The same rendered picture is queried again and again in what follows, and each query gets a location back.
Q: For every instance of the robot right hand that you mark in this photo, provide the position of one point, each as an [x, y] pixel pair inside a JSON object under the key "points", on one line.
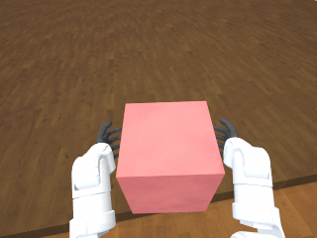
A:
{"points": [[230, 132]]}

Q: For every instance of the robot left forearm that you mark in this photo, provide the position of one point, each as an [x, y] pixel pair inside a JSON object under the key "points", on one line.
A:
{"points": [[93, 215]]}

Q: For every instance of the robot right forearm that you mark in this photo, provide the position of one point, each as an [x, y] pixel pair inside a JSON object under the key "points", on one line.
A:
{"points": [[252, 180]]}

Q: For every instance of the robot left hand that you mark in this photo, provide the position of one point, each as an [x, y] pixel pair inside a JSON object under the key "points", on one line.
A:
{"points": [[102, 137]]}

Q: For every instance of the carton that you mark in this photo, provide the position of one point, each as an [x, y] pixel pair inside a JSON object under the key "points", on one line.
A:
{"points": [[169, 159]]}

